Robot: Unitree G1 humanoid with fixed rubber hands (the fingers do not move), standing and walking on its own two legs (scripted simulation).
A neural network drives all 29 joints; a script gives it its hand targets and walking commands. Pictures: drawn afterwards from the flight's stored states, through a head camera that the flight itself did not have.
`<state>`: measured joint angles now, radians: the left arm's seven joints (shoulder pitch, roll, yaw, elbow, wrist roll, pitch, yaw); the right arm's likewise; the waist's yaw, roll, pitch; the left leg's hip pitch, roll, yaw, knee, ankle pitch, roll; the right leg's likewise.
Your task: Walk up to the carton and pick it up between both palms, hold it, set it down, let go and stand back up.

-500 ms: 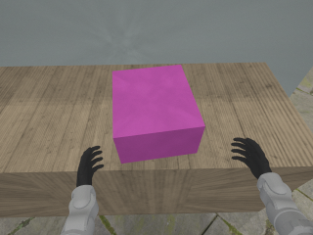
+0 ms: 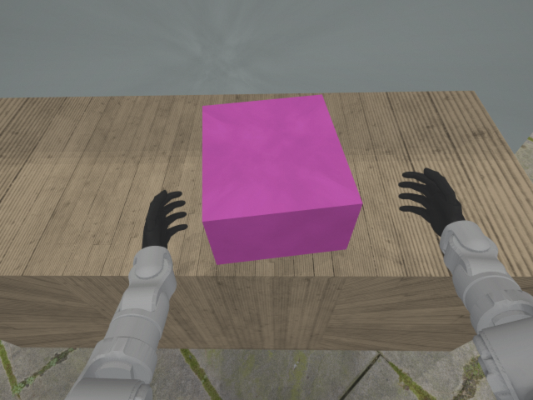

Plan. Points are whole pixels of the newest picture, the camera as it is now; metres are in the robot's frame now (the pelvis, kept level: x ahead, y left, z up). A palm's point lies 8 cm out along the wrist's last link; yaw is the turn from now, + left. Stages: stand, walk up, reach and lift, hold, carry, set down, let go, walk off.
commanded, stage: reach and lift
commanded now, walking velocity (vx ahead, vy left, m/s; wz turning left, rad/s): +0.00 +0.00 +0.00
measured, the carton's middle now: (272, 175) +0.55 +0.06 -0.06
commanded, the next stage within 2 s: none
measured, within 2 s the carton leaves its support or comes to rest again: neither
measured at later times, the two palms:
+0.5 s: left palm (154, 205) +0.39 +0.24 +0.04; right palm (421, 168) +0.48 -0.20 +0.06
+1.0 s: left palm (152, 165) +0.45 +0.25 +0.08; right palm (412, 124) +0.53 -0.18 +0.11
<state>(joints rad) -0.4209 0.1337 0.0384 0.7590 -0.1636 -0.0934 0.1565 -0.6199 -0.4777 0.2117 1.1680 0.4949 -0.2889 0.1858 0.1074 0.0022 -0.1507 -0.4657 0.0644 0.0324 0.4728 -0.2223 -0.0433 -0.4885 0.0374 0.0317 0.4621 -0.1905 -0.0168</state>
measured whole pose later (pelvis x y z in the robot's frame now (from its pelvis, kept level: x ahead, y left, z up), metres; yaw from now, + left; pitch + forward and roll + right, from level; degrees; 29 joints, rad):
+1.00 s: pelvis +0.00 -0.01 -0.02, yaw +1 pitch +31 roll -1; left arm -1.06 0.25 0.04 1.17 -0.29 -0.04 0.11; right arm -1.25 -0.54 0.24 1.38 0.52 -0.08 0.12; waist 0.17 0.00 -0.30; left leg -0.87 0.07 0.00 0.53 -0.19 -0.05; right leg -0.87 0.04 0.01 0.50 -0.16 -0.02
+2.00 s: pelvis -0.02 +0.00 -0.06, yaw +2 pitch +37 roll +0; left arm -1.09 0.18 0.03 1.42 -0.31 -0.34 0.09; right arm -1.23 -0.42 0.13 1.50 0.33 -0.29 0.08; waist 0.17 -0.01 -0.33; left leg -1.17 0.06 0.00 0.81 -0.29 -0.04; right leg -1.17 0.03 0.00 0.80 -0.27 -0.01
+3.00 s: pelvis +0.01 +0.00 -0.02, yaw +3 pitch +30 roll +1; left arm -0.92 0.12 0.50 1.28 0.14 -0.45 0.04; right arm -1.06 -0.19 -0.56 1.34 -0.36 -0.46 0.04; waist 0.10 0.00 -0.16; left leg -0.82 0.05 0.03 0.50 -0.20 -0.04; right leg -0.84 0.00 -0.01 0.54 -0.22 -0.02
